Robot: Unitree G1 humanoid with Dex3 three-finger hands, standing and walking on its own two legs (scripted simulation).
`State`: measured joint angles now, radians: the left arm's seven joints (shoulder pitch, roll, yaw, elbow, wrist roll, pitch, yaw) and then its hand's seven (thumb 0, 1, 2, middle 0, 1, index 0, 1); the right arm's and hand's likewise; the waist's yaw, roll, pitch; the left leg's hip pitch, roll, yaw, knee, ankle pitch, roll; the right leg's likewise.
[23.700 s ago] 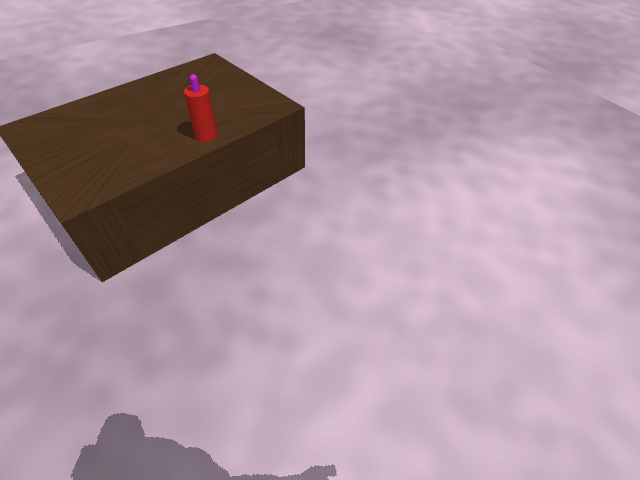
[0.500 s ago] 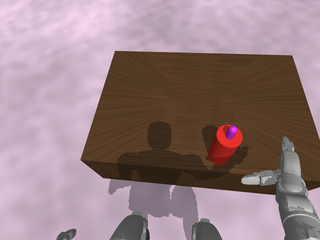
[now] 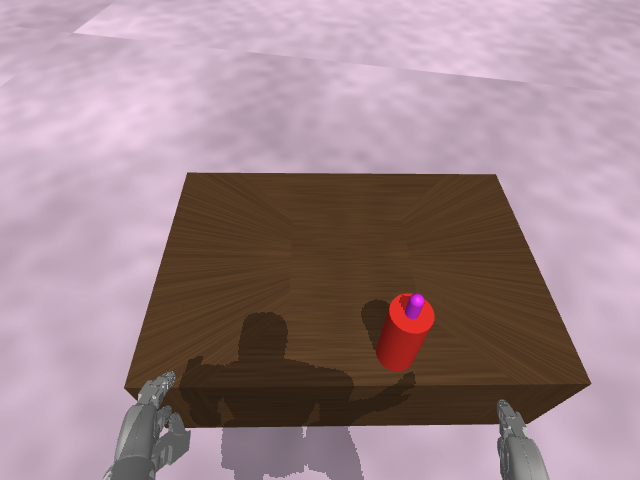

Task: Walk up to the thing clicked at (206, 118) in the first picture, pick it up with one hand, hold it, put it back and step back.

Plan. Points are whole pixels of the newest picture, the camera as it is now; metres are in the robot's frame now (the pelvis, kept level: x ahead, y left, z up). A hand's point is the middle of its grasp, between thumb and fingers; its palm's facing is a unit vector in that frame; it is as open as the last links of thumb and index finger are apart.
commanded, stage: home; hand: right
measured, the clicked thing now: (405, 328) +0.45 -0.18 -0.28
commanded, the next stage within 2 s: stand in 1.84 s
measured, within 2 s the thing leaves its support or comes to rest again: neither
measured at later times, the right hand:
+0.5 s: hand out of the picture +0.12 -0.22 -0.10, palm faces -0.03 +0.94 -0.34, open 17.4 cm
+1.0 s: hand out of the picture +0.04 -0.26 -0.11, palm faces -0.01 +0.93 -0.37, open 17.5 cm
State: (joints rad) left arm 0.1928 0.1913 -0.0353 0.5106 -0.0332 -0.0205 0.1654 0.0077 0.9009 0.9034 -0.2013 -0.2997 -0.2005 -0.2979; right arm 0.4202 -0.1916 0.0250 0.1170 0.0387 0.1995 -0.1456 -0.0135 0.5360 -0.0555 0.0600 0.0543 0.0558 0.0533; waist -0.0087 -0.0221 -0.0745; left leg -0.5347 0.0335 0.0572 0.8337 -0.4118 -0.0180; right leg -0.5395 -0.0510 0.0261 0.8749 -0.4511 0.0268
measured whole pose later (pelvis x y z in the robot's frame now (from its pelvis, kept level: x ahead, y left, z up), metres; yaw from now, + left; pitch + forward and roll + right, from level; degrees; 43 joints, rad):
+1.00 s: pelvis -0.01 -0.01 +0.04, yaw +0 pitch -4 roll -1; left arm 0.19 0.31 0.01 1.06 0.04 0.03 0.01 0.00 0.90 0.90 -0.20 -0.30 -0.20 -0.30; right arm 0.21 -0.31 0.00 1.06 -0.03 0.01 -0.03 -0.01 0.54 -0.05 0.06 0.05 0.05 0.05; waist -0.01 -0.02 0.02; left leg -0.16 0.07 0.03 0.42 -0.20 -0.04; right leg -0.12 0.00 -0.01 0.39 -0.20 0.01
